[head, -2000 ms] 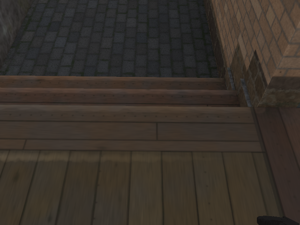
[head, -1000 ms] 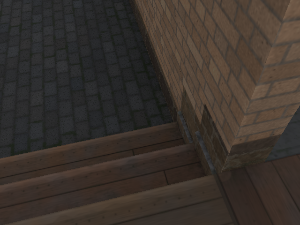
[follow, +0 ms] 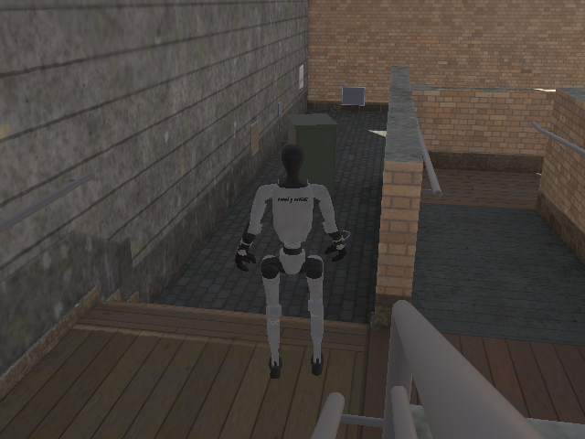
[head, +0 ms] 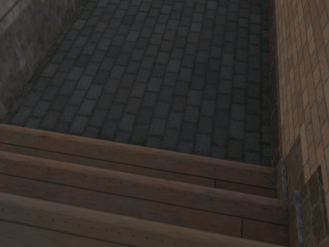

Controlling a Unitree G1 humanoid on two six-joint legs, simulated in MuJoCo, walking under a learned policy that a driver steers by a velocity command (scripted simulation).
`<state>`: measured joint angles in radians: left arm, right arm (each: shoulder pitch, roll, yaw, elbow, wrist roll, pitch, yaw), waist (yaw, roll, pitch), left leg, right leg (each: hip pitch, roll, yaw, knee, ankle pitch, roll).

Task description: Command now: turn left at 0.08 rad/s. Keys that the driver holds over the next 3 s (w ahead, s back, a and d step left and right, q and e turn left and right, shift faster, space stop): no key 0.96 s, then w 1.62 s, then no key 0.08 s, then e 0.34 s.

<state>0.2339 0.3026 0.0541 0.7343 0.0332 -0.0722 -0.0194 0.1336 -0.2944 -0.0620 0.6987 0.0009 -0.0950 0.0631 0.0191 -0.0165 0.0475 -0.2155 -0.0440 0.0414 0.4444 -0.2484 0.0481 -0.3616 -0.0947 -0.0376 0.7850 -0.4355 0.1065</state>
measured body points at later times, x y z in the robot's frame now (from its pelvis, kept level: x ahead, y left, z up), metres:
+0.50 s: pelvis +0.00 -0.01 +0.00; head +0.02 -0.02 +0.45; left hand +0.16 +0.25 -0.10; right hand +0.15 -0.29 -0.10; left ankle -0.01 +0.10 -0.74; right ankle -0.01 -0.14 -0.74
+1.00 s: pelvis +0.01 -0.01 +0.00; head +0.03 -0.01 +0.45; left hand +0.14 +0.27 -0.11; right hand +0.14 -0.30 -0.10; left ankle -0.01 +0.10 -0.74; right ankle -0.01 -0.14 -0.74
